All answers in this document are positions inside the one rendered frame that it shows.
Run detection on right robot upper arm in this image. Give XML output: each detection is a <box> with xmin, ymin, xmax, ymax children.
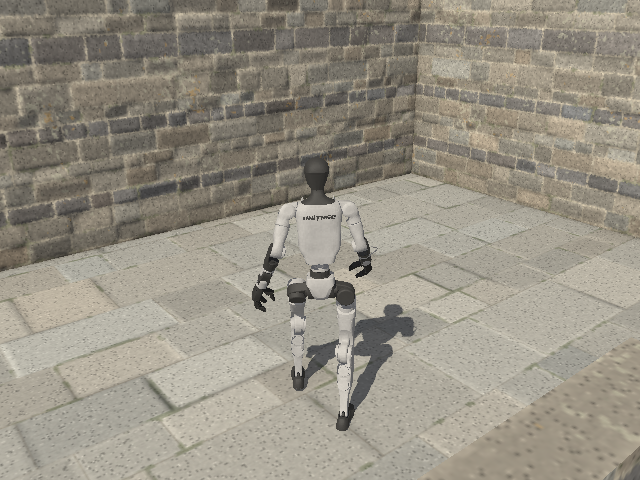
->
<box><xmin>338</xmin><ymin>200</ymin><xmax>368</xmax><ymax>253</ymax></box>

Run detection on right robot hand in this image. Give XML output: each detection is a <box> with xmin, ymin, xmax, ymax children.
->
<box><xmin>349</xmin><ymin>259</ymin><xmax>372</xmax><ymax>278</ymax></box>

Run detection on right robot forearm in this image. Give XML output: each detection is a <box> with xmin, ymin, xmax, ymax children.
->
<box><xmin>357</xmin><ymin>237</ymin><xmax>372</xmax><ymax>266</ymax></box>

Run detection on left robot upper arm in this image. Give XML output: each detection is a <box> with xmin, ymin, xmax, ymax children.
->
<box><xmin>270</xmin><ymin>202</ymin><xmax>297</xmax><ymax>259</ymax></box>

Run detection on left robot thigh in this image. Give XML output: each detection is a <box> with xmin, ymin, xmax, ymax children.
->
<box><xmin>287</xmin><ymin>278</ymin><xmax>307</xmax><ymax>333</ymax></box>

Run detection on left robot forearm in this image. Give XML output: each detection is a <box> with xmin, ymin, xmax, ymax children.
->
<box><xmin>256</xmin><ymin>243</ymin><xmax>279</xmax><ymax>289</ymax></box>

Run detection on robot head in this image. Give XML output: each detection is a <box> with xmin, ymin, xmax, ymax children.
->
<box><xmin>301</xmin><ymin>157</ymin><xmax>335</xmax><ymax>205</ymax></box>

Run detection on left robot hand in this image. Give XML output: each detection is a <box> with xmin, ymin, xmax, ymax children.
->
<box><xmin>252</xmin><ymin>284</ymin><xmax>275</xmax><ymax>312</ymax></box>

